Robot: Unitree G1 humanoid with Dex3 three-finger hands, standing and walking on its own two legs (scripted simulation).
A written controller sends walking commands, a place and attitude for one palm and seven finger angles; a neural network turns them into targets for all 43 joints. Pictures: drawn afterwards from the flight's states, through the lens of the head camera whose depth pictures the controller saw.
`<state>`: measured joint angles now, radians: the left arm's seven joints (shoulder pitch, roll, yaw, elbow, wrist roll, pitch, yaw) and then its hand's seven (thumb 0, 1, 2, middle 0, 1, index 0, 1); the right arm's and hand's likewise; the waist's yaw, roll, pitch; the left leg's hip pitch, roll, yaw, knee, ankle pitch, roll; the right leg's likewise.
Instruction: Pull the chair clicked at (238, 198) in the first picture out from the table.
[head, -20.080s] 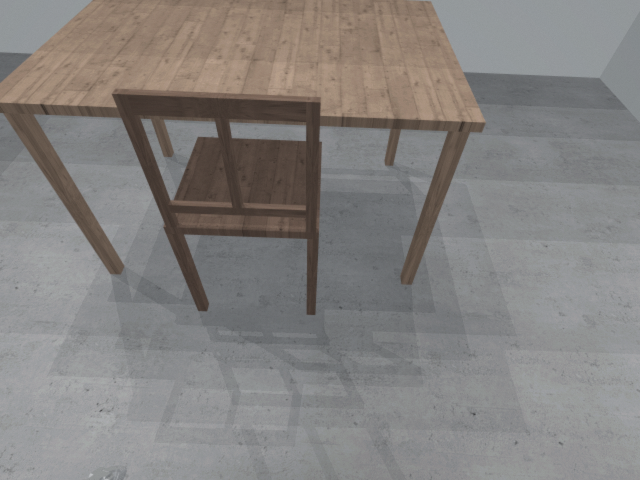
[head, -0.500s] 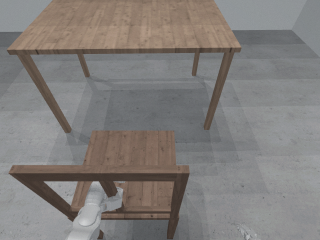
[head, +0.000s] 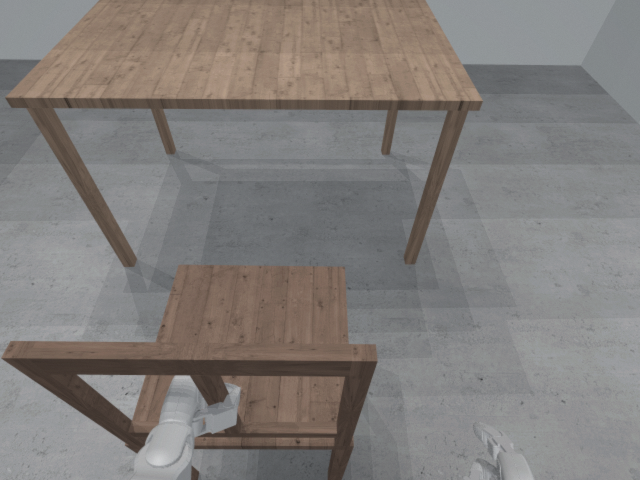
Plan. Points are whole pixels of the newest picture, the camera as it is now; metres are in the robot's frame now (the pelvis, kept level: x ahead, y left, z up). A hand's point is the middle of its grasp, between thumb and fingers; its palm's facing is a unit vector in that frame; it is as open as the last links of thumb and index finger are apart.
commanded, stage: open the thumb and straighten the fingers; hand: left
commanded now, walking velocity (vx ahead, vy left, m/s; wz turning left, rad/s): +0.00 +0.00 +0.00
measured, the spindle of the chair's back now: (220, 402) +0.25 +0.15 -0.11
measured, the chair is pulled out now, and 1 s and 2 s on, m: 0.60 0.60 0.60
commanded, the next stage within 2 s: draw the fingers out of the gap in 0.66 s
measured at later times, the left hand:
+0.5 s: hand (218, 405) +0.23 +0.15 -0.07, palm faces +0.00 -0.99 -0.13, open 15.5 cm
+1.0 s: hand (211, 443) +0.18 +0.15 -0.07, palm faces +0.02 -0.99 -0.14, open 17.5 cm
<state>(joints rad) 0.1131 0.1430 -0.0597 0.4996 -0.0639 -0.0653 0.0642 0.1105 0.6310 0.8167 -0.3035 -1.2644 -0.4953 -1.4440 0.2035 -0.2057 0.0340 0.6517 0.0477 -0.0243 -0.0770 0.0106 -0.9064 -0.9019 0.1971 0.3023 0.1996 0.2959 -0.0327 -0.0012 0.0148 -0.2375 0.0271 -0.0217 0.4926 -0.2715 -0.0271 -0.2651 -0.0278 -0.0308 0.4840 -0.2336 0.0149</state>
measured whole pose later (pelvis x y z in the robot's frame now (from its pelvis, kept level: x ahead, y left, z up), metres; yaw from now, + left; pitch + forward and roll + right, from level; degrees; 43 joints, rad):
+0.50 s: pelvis +0.01 +0.01 -0.04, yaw +1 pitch +10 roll +0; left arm 0.28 0.16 -0.05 0.10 -0.08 0.16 0.01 -0.01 -0.50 0.22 -0.23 -0.67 -0.23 -0.67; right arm 0.25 -0.25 0.02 0.53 0.04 -0.15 -0.08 0.01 -0.91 -0.90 0.20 0.30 0.20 0.30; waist -0.03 0.05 -0.11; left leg -0.57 0.01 -0.04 0.86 -0.45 -0.02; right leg -0.59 -0.05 -0.04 0.84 -0.42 0.03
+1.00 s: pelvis +0.01 +0.00 -0.05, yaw +2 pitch +10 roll -1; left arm 0.51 0.18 -0.08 -0.14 -0.07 0.22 0.03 -0.01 -0.54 0.21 -0.01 -0.01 0.00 -0.01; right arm 0.28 -0.24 0.02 0.48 0.04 -0.14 -0.11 0.01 -0.91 -0.90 0.20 0.30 0.20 0.30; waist -0.03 0.05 -0.14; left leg -0.62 0.01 -0.06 0.93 -0.49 -0.02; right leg -0.62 -0.05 -0.06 0.90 -0.45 0.02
